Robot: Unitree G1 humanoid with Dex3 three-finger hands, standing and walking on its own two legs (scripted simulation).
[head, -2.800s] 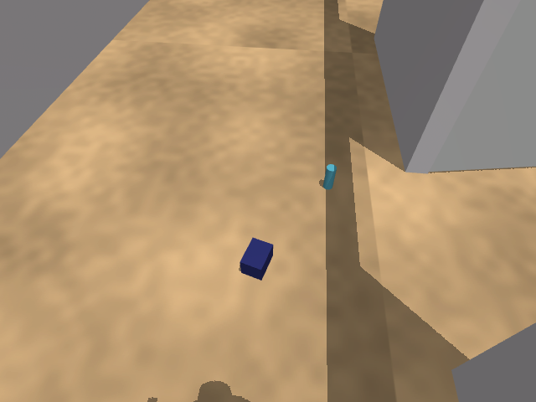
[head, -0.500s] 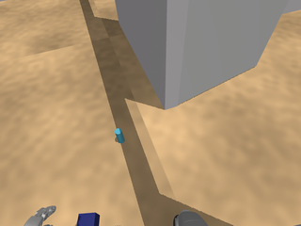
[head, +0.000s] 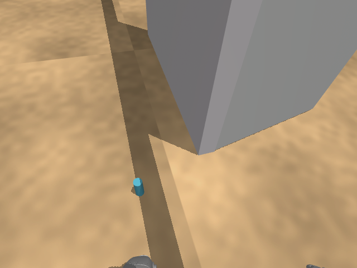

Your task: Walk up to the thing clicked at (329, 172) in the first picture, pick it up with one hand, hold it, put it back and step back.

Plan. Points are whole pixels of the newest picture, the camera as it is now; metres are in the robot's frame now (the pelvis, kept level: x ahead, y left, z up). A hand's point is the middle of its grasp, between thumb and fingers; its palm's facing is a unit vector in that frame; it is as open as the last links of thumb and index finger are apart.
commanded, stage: walk up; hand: left
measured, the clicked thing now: (138, 187) +0.58 +0.23 -0.69
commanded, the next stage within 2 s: none
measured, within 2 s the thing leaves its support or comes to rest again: neither
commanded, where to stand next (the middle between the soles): +0.25 +0.01 m, yaw +1 degrees
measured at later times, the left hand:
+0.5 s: hand (86, 214) +0.25 +0.26 -0.12, palm faces -0.04 -0.91 -0.42, open 7.3 cm
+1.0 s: hand (82, 214) +0.26 +0.29 -0.16, palm faces +0.02 -0.95 -0.31, open 7.3 cm
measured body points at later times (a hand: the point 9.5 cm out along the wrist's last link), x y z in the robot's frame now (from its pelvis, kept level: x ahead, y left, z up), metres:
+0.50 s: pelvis +0.15 +0.00 +0.00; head +0.18 -0.03 +0.45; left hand +0.25 +0.31 -0.09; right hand +0.18 -0.31 -0.13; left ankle +0.09 +0.12 -0.69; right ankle +0.23 -0.11 -0.72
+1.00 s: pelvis +0.19 +0.03 +0.00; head +0.21 +0.05 +0.45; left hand +0.26 +0.34 -0.14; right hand +0.28 -0.28 -0.10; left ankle +0.25 +0.15 -0.72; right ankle +0.20 -0.12 -0.72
